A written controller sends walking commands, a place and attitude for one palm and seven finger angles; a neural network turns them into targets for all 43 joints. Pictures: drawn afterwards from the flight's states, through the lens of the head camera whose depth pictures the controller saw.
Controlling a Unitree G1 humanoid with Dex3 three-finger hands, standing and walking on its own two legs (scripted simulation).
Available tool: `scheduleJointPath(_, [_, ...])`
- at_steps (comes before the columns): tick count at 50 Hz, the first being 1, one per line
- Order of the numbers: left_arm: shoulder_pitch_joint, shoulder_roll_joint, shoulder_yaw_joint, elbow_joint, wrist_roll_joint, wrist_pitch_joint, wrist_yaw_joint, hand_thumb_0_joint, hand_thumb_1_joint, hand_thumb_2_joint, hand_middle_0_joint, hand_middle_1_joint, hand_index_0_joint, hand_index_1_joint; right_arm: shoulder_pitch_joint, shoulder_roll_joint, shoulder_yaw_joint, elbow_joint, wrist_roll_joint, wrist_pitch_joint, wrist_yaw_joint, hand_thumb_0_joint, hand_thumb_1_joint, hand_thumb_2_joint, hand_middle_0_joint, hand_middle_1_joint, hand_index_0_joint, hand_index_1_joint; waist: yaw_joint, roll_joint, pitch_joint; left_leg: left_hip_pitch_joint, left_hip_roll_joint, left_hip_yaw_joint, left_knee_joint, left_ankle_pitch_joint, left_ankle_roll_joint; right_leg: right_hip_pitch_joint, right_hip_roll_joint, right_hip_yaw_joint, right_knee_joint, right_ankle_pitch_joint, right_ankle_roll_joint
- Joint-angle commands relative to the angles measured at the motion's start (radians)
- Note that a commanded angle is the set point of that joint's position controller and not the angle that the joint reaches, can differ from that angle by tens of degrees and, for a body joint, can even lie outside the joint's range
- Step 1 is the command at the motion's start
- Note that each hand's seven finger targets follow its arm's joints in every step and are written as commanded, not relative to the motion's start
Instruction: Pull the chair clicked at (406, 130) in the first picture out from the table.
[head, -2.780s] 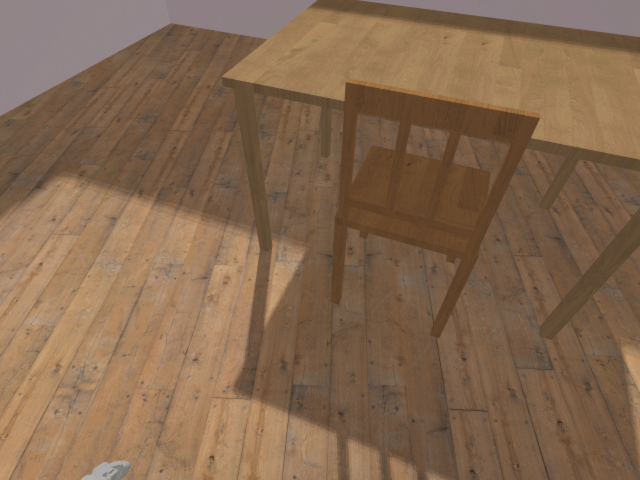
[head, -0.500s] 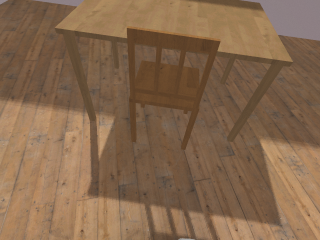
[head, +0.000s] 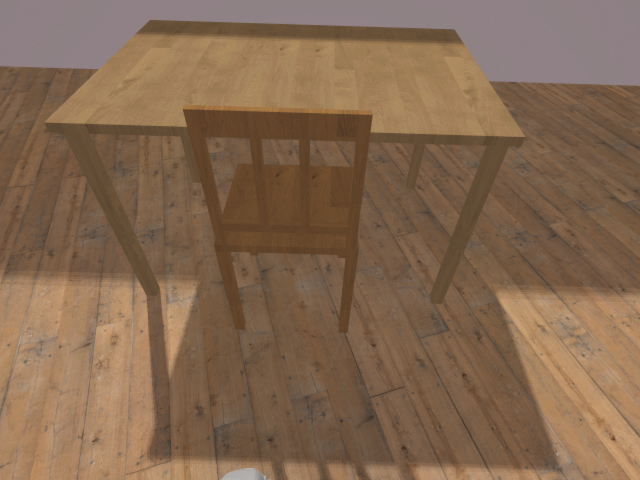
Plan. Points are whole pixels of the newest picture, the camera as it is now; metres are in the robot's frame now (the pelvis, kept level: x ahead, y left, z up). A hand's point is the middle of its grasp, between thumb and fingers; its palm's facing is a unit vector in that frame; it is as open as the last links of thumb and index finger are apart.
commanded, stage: take the last steps up to it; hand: left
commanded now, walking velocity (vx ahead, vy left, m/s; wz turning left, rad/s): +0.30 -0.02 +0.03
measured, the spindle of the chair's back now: (260, 183) +0.78 +0.18 -0.11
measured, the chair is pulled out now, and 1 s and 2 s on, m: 0.00 0.00 0.00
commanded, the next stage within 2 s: come to a stop and stand still in 0.64 s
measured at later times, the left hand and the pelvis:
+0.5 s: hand (183, 446) +0.21 +0.22 -0.17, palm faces +0.07 -0.98 -0.16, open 7.4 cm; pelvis +0.18 +0.04 +0.00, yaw +0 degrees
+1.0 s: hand (239, 351) +0.37 +0.16 -0.16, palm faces +0.05 -0.97 -0.26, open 7.3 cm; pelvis +0.32 -0.02 +0.00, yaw +0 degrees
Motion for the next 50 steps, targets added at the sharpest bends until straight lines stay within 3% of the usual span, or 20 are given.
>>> scheduleJointPath(1, [0.075,0.145,0.025,-0.011,-0.001,-0.035,0.016,0.0,0.9,0.9,-0.2,-0.3,-0.2,-0.3,-0.124,-0.019,0.003,-0.109,0.009,-0.038,0.015,0.0,-0.9,-0.9,0.2,0.3,0.2,0.3,0.022,-0.081,0.192,-0.132,0.018,-0.006,-0.105,0.066,0.005,-0.062,-0.281,0.186,-0.186,0.294,-0.145])
scheduleJointPath(6, [0.096,0.154,0.028,0.026,0.005,-0.03,0.02,0.0,0.9,0.9,-0.2,-0.3,-0.2,-0.3,-0.156,-0.002,0.008,-0.126,0.015,-0.056,0.016,0.0,-0.9,-0.9,0.2,0.3,0.2,0.3,0.023,-0.112,0.177,0.045,-0.031,0.027,-0.309,0.044,0.052,-0.05,-0.278,0.135,-0.098,0.483,-0.11])
scheduleJointPath(9, [0.086,0.151,0.033,0.031,-0.007,-0.03,0.015,0.0,0.9,0.9,-0.2,-0.3,-0.2,-0.3,0.15,-0.064,-0.007,-0.029,0.003,-0.071,-0.008,0.0,-0.9,-0.9,0.2,0.3,0.2,0.3,-0.102,-0.03,0.004,0.469,-0.088,0.029,-0.474,0.136,0.088,-0.127,-0.185,0.041,0.313,0.615,-0.055])
scheduleJointPath(10, [0.138,0.108,0.031,0.022,-0.018,-0.028,0.007,0.0,0.9,0.9,-0.2,-0.3,-0.2,-0.3,0.256,-0.162,-0.029,-0.006,-0.01,-0.077,-0.022,0.0,-0.9,-0.9,0.2,0.3,0.2,0.3,-0.123,0.155,-0.105,0.667,0.13,-0.274,-0.556,0.1,0.166,-0.308,-0.079,-0.012,0.593,0.3,-0.007])
scheduleJointPath(11, [0.136,0.075,0.019,-0.014,-0.024,-0.023,-0.004,0.0,0.9,0.9,-0.2,-0.3,-0.2,-0.3,0.311,-0.245,-0.042,0.0,0.001,-0.071,-0.028,0.0,-0.9,-0.9,0.2,0.3,0.2,0.3,-0.106,0.304,-0.145,0.727,0.335,-0.639,-0.739,0.048,0.262,-0.503,0.021,0.016,0.891,-0.222,0.008])
scheduleJointPath(12, [0.082,0.098,0.027,-0.031,-0.016,-0.02,-0.001,0.0,0.9,0.9,-0.2,-0.3,-0.2,-0.3,0.235,-0.231,-0.037,-0.013,0.014,-0.061,-0.033,0.0,-0.9,-0.9,0.2,0.3,0.2,0.3,-0.087,0.176,-0.082,0.637,0.361,-0.689,-0.81,-0.086,0.296,-0.556,-0.039,0.109,0.992,-0.21,-0.012])
scheduleJointPath(13, [0.033,0.091,0.028,-0.033,-0.01,-0.016,-0.002,0.0,0.9,0.9,-0.2,-0.3,-0.2,-0.3,0.138,-0.175,-0.026,-0.029,0.015,-0.061,-0.031,0.0,-0.9,-0.9,0.2,0.3,0.2,0.3,-0.059,0.093,0.012,0.472,0.305,-0.576,-0.851,-0.23,0.262,-0.572,-0.078,0.1,1.017,-0.127,-0.01])
scheduleJointPath(15, [0.031,0.07,0.032,-0.018,0.005,-0.001,-0.017,0.0,0.9,0.9,-0.2,-0.3,-0.2,-0.3,0.019,-0.069,0.004,-0.058,0.01,-0.078,-0.033,0.0,-0.9,-0.9,0.2,0.3,0.2,0.3,0.002,0.08,0.118,0.265,0.229,-0.4,-0.877,-0.19,0.201,-0.54,-0.135,0.1,0.974,0.01,0.008])
scheduleJointPath(18, [0.08,0.029,0.03,-0.015,0.011,0.026,-0.022,0.0,0.9,0.9,-0.2,-0.3,-0.2,-0.3,0.002,-0.029,0.01,-0.049,0.012,-0.097,-0.032,0.0,-0.9,-0.9,0.2,0.3,0.2,0.3,0.052,0.055,0.1,0.188,0.152,-0.191,-0.869,0.004,0.18,-0.475,-0.149,0.075,0.85,0.078,0.035])
scheduleJointPath(20, [0.05,0.034,0.03,-0.033,0.009,0.034,-0.024,0.0,0.9,0.9,-0.2,-0.3,-0.2,-0.3,0.011,-0.047,0.009,-0.045,0.014,-0.098,-0.029,0.0,-0.9,-0.9,0.2,0.3,0.2,0.3,0.051,0.067,0.102,0.21,0.14,-0.15,-0.883,0.048,0.192,-0.494,-0.156,0.062,0.766,0.106,0.05])
scheduleJointPath(31, [-0.234,0.069,0.035,-0.147,0.001,0.017,-0.032,0.0,0.9,0.9,-0.2,-0.3,-0.2,-0.3,0.116,-0.088,-0.006,-0.009,0.002,-0.077,-0.026,0.0,-0.9,-0.9,0.2,0.3,0.2,0.3,-0.033,0.075,0.117,0.371,0.162,-0.131,-0.799,0.152,0.216,-0.433,-0.119,-0.008,0.282,0.09,0.054])
scheduleJointPath(34, [-0.063,0.11,0.048,-0.084,0.004,-0.002,-0.025,0.0,0.9,0.9,-0.2,-0.3,-0.2,-0.3,0.101,-0.072,0.002,0.0,0.006,-0.068,-0.025,0.0,-0.9,-0.9,0.2,0.3,0.2,0.3,0.046,0.001,0.018,0.309,0.072,-0.046,-0.557,0.141,0.134,-0.114,-0.078,-0.021,0.102,0.159,0.031])
scheduleJointPath(35, [0.035,0.176,0.062,-0.052,0.009,-0.015,-0.016,0.0,0.9,0.9,-0.2,-0.3,-0.2,-0.3,0.115,-0.033,0.01,-0.005,0.015,-0.07,-0.019,0.0,-0.9,-0.9,0.2,0.3,0.2,0.3,0.083,-0.145,-0.053,0.154,-0.007,0.032,-0.339,0.022,0.089,0.077,-0.227,0.172,0.07,0.173,-0.024])
scheduleJointPath(36, [0.108,0.283,0.08,-0.043,0.004,-0.019,-0.005,0.0,0.9,0.9,-0.2,-0.3,-0.2,-0.3,0.133,0.014,0.021,-0.033,0.018,-0.068,-0.014,0.0,-0.9,-0.9,0.2,0.3,0.2,0.3,0.09,-0.354,-0.101,-0.031,-0.111,0.071,-0.067,-0.305,0.051,0.192,-0.441,0.471,-0.047,0.252,-0.12])
scheduleJointPath(37, [0.121,0.263,0.073,-0.041,-0.009,-0.013,0.004,0.0,0.9,0.9,-0.2,-0.3,-0.2,-0.3,0.072,-0.031,0.017,-0.048,0.014,-0.062,-0.022,0.0,-0.9,-0.9,0.2,0.3,0.2,0.3,0.109,-0.207,-0.076,-0.057,-0.089,-0.026,0.084,-0.333,0.057,0.131,-0.462,0.475,-0.077,0.328,-0.175])
scheduleJointPath(38, [0.033,0.223,0.065,-0.047,-0.009,-0.019,0.007,0.0,0.9,0.9,-0.2,-0.3,-0.2,-0.3,0.075,-0.018,0.014,-0.029,0.017,-0.06,-0.024,0.0,-0.9,-0.9,0.2,0.3,0.2,0.3,0.068,-0.215,-0.064,-0.025,-0.059,-0.068,0.135,-0.252,0.054,0.044,-0.425,0.403,-0.065,0.482,-0.156])
scheduleJointPath(41, [-0.136,0.129,0.03,-0.083,-0.011,-0.011,0.025,0.0,0.9,0.9,-0.2,-0.3,-0.2,-0.3,0.094,0.031,0.031,0.017,0.023,-0.024,-0.038,0.0,-0.9,-0.9,0.2,0.3,0.2,0.3,-0.005,-0.049,-0.01,0.109,-0.03,-0.083,0.025,-0.146,0.003,-0.13,-0.342,0.158,-0.006,0.904,-0.119])
scheduleJointPath(43, [-0.125,0.155,0.034,-0.093,-0.004,0.001,0.038,0.0,0.9,0.9,-0.2,-0.3,-0.2,-0.3,0.066,0.031,0.026,0.002,0.029,0.007,-0.04,0.0,-0.9,-0.9,0.2,0.3,0.2,0.3,0.002,-0.048,-0.008,0.133,-0.056,-0.068,-0.055,-0.146,-0.016,-0.138,-0.35,0.106,0.028,1.034,-0.122])
scheduleJointPath(46, [-0.084,0.19,0.048,-0.081,-0.007,0.024,0.047,0.0,0.9,0.9,-0.2,-0.3,-0.2,-0.3,0.004,-0.01,0.01,-0.029,0.02,0.037,-0.037,0.0,-0.9,-0.9,0.2,0.3,0.2,0.3,0.04,-0.071,-0.024,0.071,-0.087,-0.067,-0.009,-0.138,-0.036,-0.066,-0.384,0.141,0.039,1.065,-0.154])
scheduleJointPath(50, [-0.093,0.207,0.056,-0.095,-0.004,0.035,0.054,0.0,0.9,0.9,-0.2,-0.3,-0.2,-0.3,-0.079,-0.045,-0.006,-0.083,0.012,0.057,-0.03,0.0,-0.9,-0.9,0.2,0.3,0.2,0.3,0.041,-0.129,-0.019,0.013,-0.101,-0.105,0.047,-0.122,-0.047,-0.045,-0.387,0.138,0.051,1.06,-0.15])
